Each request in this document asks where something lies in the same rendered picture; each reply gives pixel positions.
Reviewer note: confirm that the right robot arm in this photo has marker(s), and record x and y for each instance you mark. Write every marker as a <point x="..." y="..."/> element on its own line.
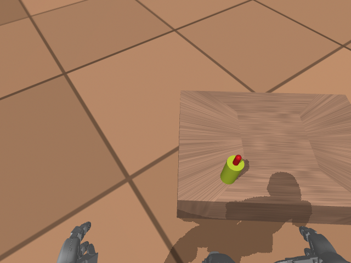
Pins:
<point x="331" y="257"/>

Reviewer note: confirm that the right robot hand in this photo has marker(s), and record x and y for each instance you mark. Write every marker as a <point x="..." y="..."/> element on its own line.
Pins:
<point x="318" y="244"/>

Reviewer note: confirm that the left robot hand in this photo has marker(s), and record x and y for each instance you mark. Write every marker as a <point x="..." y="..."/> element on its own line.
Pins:
<point x="73" y="251"/>

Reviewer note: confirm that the bottle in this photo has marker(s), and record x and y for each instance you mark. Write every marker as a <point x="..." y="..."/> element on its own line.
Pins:
<point x="232" y="169"/>

